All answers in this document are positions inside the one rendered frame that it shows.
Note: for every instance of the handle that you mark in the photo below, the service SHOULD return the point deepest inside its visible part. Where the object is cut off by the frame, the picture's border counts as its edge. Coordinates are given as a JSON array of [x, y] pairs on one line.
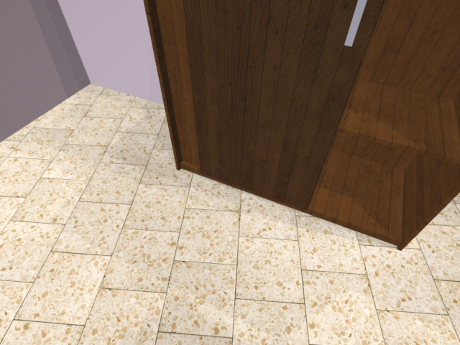
[[355, 22]]

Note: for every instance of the wardrobe door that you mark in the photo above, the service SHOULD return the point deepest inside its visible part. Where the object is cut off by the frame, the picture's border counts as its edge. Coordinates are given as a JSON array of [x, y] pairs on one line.
[[172, 26], [270, 82]]

